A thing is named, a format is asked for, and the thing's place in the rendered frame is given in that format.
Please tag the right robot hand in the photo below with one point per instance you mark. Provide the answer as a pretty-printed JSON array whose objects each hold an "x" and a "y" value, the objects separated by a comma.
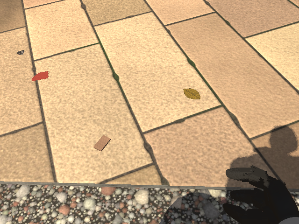
[{"x": 274, "y": 203}]

